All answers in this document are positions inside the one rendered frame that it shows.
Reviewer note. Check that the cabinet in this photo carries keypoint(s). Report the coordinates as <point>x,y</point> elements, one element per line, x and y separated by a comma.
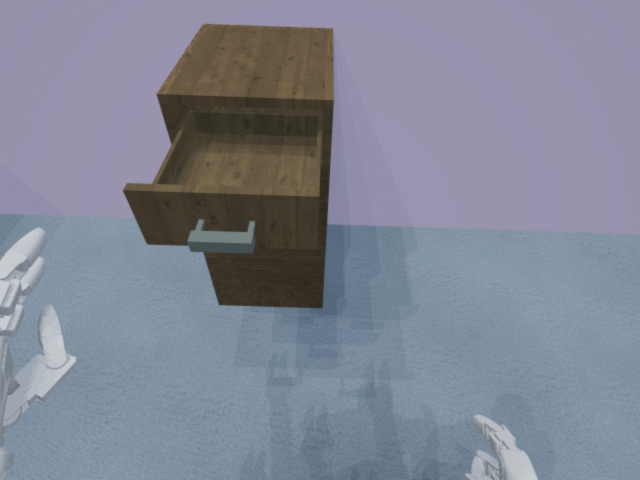
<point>265,69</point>

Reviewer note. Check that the left robot hand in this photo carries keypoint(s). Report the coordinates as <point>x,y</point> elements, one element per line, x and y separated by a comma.
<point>21,269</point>

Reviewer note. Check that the right robot hand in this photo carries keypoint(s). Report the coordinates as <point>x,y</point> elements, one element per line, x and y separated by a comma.
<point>513,464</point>

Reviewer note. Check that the drawer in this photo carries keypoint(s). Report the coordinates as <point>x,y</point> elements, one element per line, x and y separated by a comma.
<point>230,168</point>

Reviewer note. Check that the handle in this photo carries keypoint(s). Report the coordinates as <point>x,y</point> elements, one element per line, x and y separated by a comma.
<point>221,241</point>

